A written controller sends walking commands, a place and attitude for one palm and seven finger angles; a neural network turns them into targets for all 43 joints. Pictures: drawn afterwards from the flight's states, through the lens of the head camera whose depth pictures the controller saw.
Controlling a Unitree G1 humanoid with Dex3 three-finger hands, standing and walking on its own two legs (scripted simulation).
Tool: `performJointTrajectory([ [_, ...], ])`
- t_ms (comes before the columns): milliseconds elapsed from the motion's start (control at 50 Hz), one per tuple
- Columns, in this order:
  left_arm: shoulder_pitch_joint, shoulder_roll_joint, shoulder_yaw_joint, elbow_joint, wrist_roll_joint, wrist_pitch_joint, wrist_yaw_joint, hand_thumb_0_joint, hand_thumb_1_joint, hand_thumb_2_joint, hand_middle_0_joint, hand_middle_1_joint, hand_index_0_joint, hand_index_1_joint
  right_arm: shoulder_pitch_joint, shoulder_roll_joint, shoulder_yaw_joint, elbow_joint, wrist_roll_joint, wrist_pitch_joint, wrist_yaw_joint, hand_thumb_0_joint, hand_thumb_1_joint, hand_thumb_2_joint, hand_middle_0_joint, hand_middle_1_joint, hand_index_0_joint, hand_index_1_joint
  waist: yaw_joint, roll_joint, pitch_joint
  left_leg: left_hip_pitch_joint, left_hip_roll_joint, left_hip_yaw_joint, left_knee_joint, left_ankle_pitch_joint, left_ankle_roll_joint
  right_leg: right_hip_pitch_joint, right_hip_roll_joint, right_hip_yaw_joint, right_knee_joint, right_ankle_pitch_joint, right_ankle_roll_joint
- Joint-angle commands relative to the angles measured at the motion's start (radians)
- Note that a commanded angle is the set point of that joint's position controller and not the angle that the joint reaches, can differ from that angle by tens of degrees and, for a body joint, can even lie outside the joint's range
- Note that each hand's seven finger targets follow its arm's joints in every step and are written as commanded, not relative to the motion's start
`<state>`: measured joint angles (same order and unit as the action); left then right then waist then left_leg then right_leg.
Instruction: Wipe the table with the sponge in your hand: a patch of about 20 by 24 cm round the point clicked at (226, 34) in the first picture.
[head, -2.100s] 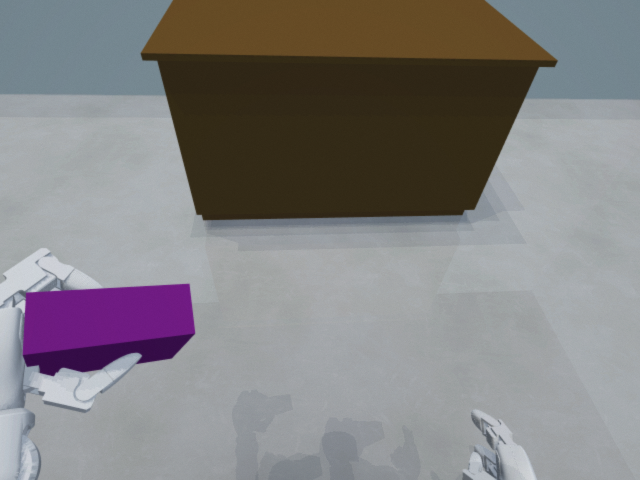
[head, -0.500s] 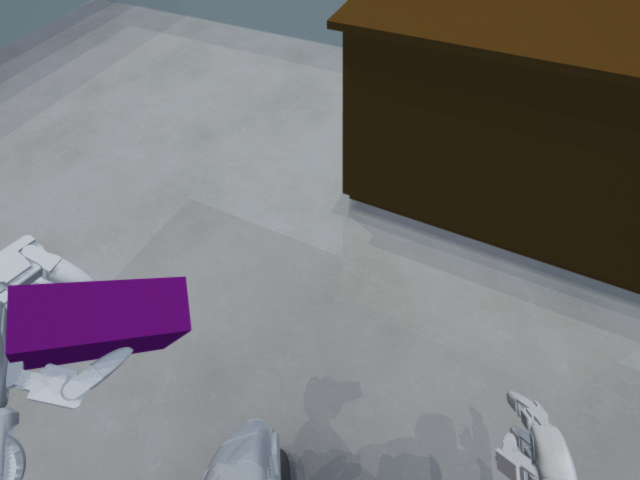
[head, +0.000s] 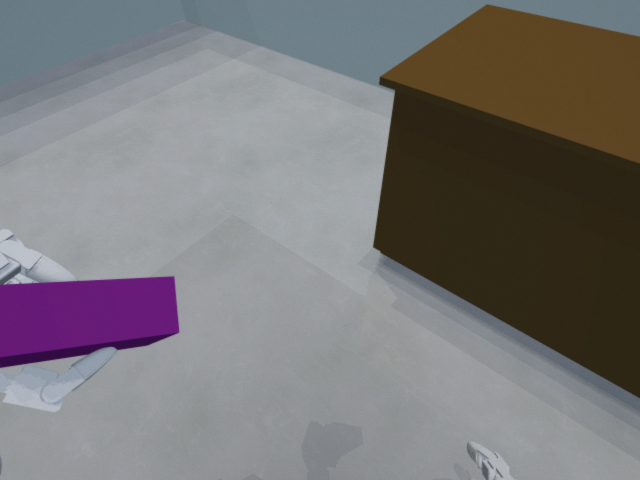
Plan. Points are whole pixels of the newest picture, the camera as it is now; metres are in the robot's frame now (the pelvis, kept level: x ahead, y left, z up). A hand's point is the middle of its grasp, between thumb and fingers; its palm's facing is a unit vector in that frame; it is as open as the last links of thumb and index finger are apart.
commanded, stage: walk to a spot facing it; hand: left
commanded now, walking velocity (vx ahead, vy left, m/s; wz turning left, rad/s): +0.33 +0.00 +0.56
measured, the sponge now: (111, 319) +0.21 +0.21 +0.18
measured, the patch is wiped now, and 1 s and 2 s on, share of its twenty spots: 0.00 0.00 0.00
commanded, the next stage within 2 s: turn to face it in 1.86 s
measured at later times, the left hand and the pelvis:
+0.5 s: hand (70, 263) +0.27 +0.28 +0.18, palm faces +0.60 -0.69 -0.39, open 9.4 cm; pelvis +0.10 -0.01 -0.01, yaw +14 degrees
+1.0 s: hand (106, 240) +0.30 +0.26 +0.18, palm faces +0.71 -0.55 -0.44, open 9.4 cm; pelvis +0.22 -0.04 +0.02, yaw +30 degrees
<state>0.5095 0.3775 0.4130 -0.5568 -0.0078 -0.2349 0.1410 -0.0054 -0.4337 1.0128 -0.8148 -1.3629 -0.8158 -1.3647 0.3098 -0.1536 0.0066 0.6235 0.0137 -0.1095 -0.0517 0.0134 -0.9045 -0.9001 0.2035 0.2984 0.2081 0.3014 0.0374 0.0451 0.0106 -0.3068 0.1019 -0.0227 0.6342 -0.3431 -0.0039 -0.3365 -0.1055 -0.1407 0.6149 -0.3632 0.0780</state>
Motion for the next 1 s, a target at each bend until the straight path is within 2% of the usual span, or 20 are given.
performJointTrajectory([
  [0, -0.227, 0.184, 0.054, -0.069, 0.000, 0.010, 0.032, 0.000, 0.100, 1.300, -1.200, -1.600, -1.200, -1.600, -0.212, -0.141, -0.054, -0.147, -0.003, -0.055, -0.033, 0.000, -0.900, -0.900, 0.200, 0.300, 0.200, 0.300, 0.014, -0.403, -0.053, -0.521, -0.095, 0.025, 0.652, -0.262, 0.012, 0.386, -0.435, 0.628, -0.377, 0.061, -0.210],
  [20, -0.265, 0.193, 0.053, -0.107, -0.001, -0.004, 0.034, 0.000, 0.100, 1.300, -1.200, -1.600, -1.200, -1.600, -0.220, -0.147, -0.046, -0.126, -0.023, -0.052, -0.034, 0.000, -0.900, -0.900, 0.200, 0.300, 0.200, 0.300, 0.000, -0.222, -0.040, -0.545, -0.045, -0.012, 0.731, -0.205, -0.006, 0.396, -0.459, 0.551, -0.350, 0.244, -0.244],
  [40, -0.277, 0.172, 0.034, -0.127, 0.010, -0.013, 0.030, 0.000, 0.100, 1.300, -1.200, -1.600, -1.200, -1.600, -0.190, -0.143, -0.054, -0.122, -0.021, -0.048, -0.027, 0.000, -0.900, -0.900, 0.200, 0.300, 0.200, 0.300, -0.022, -0.195, -0.064, -0.478, -0.015, -0.026, 0.741, -0.147, -0.013, 0.335, -0.403, 0.507, -0.321, 0.229, -0.233],
  [160, -0.165, 0.211, 0.116, -0.256, -0.001, -0.033, 0.038, 0.000, 0.100, 1.300, -1.200, -1.600, -1.200, -1.600, -0.221, -0.133, -0.058, -0.170, -0.014, 0.013, -0.011, 0.000, -0.900, -0.900, 0.200, 0.300, 0.200, 0.300, -0.021, -0.240, -0.045, -0.241, 0.015, 0.124, 0.352, -0.048, -0.022, 0.229, -0.288, 0.021, -0.286, 0.359, -0.176],
  [260, -0.024, 0.162, 0.128, -0.204, -0.029, -0.011, 0.065, 0.000, 0.100, 1.300, -1.200, -1.600, -1.200, -1.600, -0.183, -0.121, -0.069, -0.225, -0.013, 0.027, -0.005, 0.000, -0.900, -0.900, 0.200, 0.300, 0.200, 0.300, 0.011, -0.256, -0.066, -0.182, -0.032, 0.247, 0.068, -0.038, -0.016, 0.298, -0.285, 0.007, -0.214, 0.505, -0.188],
  [320, -0.060, 0.139, 0.089, -0.213, -0.037, -0.005, 0.069, 0.000, 0.100, 1.300, -1.200, -1.600, -1.200, -1.600, -0.126, -0.136, -0.083, -0.230, -0.010, 0.034, -0.013, 0.000, -0.900, -0.900, 0.200, 0.300, 0.200, 0.300, -0.063, -0.135, -0.176, 0.117, -0.128, 0.311, -0.139, 0.092, 0.002, 0.206, -0.217, -0.108, 0.151, 0.581, -0.114],
  [340, -0.091, 0.130, 0.071, -0.238, -0.034, -0.019, 0.067, 0.000, 0.100, 1.300, -1.200, -1.600, -1.200, -1.600, -0.126, -0.153, -0.089, -0.235, -0.006, 0.034, -0.019, 0.000, -0.900, -0.900, 0.200, 0.300, 0.200, 0.300, -0.086, 0.040, -0.215, 0.320, -0.053, 0.163, -0.173, 0.152, 0.054, 0.024, -0.162, -0.115, 0.387, 0.416, -0.067],
  [360, -0.101, 0.117, 0.059, -0.284, -0.036, -0.044, 0.064, 0.000, 0.100, 1.300, -1.200, -1.600, -1.200, -1.600, -0.153, -0.176, -0.092, -0.241, -0.009, 0.027, -0.016, 0.000, -0.900, -0.900, 0.200, 0.300, 0.200, 0.300, -0.070, 0.354, -0.215, 0.447, 0.223, -0.280, -0.224, 0.468, 0.204, -0.246, -0.004, -0.077, 0.658, -0.174, -0.010],
  [380, -0.117, 0.159, 0.067, -0.276, -0.014, -0.058, 0.063, 0.000, 0.100, 1.300, -1.200, -1.600, -1.200, -1.600, -0.135, -0.156, -0.073, -0.234, -0.008, 0.003, -0.002, 0.000, -0.900, -0.900, 0.200, 0.300, 0.200, 0.300, -0.064, 0.323, -0.201, 0.500, 0.357, -0.571, -0.247, 0.685, 0.309, -0.389, 0.034, 0.040, 0.804, -0.327, -0.027],
  [400, -0.159, 0.206, 0.090, -0.218, 0.000, -0.051, 0.042, 0.000, 0.100, 1.300, -1.200, -1.600, -1.200, -1.600, -0.159, -0.176, -0.076, -0.218, -0.002, -0.004, 0.014, 0.000, -0.900, -0.900, 0.200, 0.300, 0.200, 0.300, -0.063, 0.153, -0.158, 0.409, 0.363, -0.541, -0.267, 0.515, 0.314, -0.437, -0.019, 0.136, 0.831, -0.254, -0.041],
  [420, -0.167, 0.185, 0.081, -0.207, -0.003, -0.037, 0.026, 0.000, 0.100, 1.300, -1.200, -1.600, -1.200, -1.600, -0.175, -0.184, -0.088, -0.205, 0.004, 0.004, 0.013, 0.000, -0.900, -0.900, 0.200, 0.300, 0.200, 0.300, -0.058, 0.126, -0.121, 0.300, 0.322, -0.451, -0.270, 0.367, 0.296, -0.425, -0.055, 0.152, 0.790, -0.212, -0.031],
  [480, -0.165, 0.207, 0.107, -0.394, -0.010, -0.050, 0.025, 0.000, 0.100, 1.300, -1.200, -1.600, -1.200, -1.600, -0.186, -0.160, -0.085, -0.195, 0.011, -0.012, 0.011, 0.000, -0.900, -0.900, 0.200, 0.300, 0.200, 0.300, -0.029, 0.217, -0.092, 0.150, 0.201, -0.221, -0.310, 0.142, 0.226, -0.340, -0.058, 0.109, 0.618, -0.090, -0.015],
  [580, -0.048, 0.150, 0.096, -0.355, -0.036, -0.045, 0.026, 0.000, 0.100, 1.300, -1.200, -1.600, -1.200, -1.600, -0.170, -0.141, -0.060, -0.176, -0.001, -0.058, 0.009, 0.000, -0.900, -0.900, 0.200, 0.300, 0.200, 0.300, -0.028, 0.263, -0.119, 0.012, 0.140, -0.086, -0.372, 0.029, 0.173, -0.053, -0.001, 0.001, 0.232, 0.014, -0.005],
  [680, -0.087, 0.088, 0.049, -0.045, -0.018, 0.009, 0.019, 0.000, 0.100, 1.300, -1.200, -1.600, -1.200, -1.600, -0.160, -0.134, -0.051, -0.140, 0.003, -0.027, -0.018, 0.000, -0.900, -0.900, 0.200, 0.300, 0.200, 0.300, -0.014, 0.040, -0.085, -0.109, 0.067, -0.022, -0.120, -0.186, 0.104, 0.217, 0.061, -0.046, -0.115, 0.011, -0.004],
  [700, -0.146, 0.106, 0.034, -0.028, -0.006, 0.020, 0.019, 0.000, 0.100, 1.300, -1.200, -1.600, -1.200, -1.600, -0.163, -0.119, -0.047, -0.137, 0.008, -0.020, -0.020, 0.000, -0.900, -0.900, 0.200, 0.300, 0.200, 0.300, -0.014, -0.141, -0.079, -0.237, -0.010, 0.044, 0.116, -0.251, 0.068, 0.285, -0.078, 0.139, -0.256, -0.150, -0.054],
  [720, -0.165, 0.176, 0.071, 0.017, -0.001, 0.036, 0.025, 0.000, 0.100, 1.300, -1.200, -1.600, -1.200, -1.600, -0.190, -0.100, -0.043, -0.146, 0.004, -0.015, -0.024, 0.000, -0.900, -0.900, 0.200, 0.300, 0.200, 0.300, 0.007, -0.481, -0.055, -0.453, -0.117, 0.102, 0.489, -0.304, 0.018, 0.341, -0.354, 0.584, -0.395, -0.241, -0.175],
  [740, -0.212, 0.188, 0.066, 0.032, -0.019, 0.039, 0.025, 0.000, 0.100, 1.300, -1.200, -1.600, -1.200, -1.600, -0.236, -0.149, -0.047, -0.135, -0.011, -0.025, -0.026, 0.000, -0.900, -0.900, 0.200, 0.300, 0.200, 0.300, 0.008, -0.403, -0.010, -0.504, -0.080, -0.016, 0.679, -0.222, 0.001, 0.287, -0.449, 0.660, -0.451, -0.197, -0.218],
  [780, -0.274, 0.170, 0.035, -0.022, -0.005, 0.014, 0.013, 0.000, 0.100, 1.300, -1.200, -1.600, -1.200, -1.600, -0.216, -0.143, -0.046, -0.115, -0.020, -0.019, -0.018, 0.000, -0.900, -0.900, 0.200, 0.300, 0.200, 0.300, -0.027, -0.235, -0.018, -0.472, -0.030, -0.023, 0.743, -0.097, -0.015, 0.251, -0.383, 0.510, -0.394, -0.118, -0.208],
  [840, -0.216, 0.174, 0.027, -0.103, -0.001, -0.011, 0.008, 0.000, 0.100, 1.300, -1.200, -1.600, -1.200, -1.600, -0.245, -0.149, -0.040, -0.115, -0.019, 0.012, -0.014, 0.000, -0.900, -0.900, 0.200, 0.300, 0.200, 0.300, -0.023, -0.211, 0.030, -0.415, -0.006, 0.035, 0.700, -0.021, -0.036, 0.178, -0.297, 0.170, -0.372, 0.099, -0.163],
  [980, -0.082, 0.222, 0.126, -0.260, -0.026, -0.014, 0.049, 0.000, 0.100, 1.300, -1.200, -1.600, -1.200, -1.600, -0.213, -0.140, -0.075, -0.196, -0.018, 0.013, -0.012, 0.000, -0.900, -0.900, 0.200, 0.300, 0.200, 0.300, 0.003, -0.196, -0.069, -0.245, 0.008, 0.180, 0.210, -0.002, -0.025, 0.300, -0.296, 0.000, -0.306, 0.335, -0.185],
])
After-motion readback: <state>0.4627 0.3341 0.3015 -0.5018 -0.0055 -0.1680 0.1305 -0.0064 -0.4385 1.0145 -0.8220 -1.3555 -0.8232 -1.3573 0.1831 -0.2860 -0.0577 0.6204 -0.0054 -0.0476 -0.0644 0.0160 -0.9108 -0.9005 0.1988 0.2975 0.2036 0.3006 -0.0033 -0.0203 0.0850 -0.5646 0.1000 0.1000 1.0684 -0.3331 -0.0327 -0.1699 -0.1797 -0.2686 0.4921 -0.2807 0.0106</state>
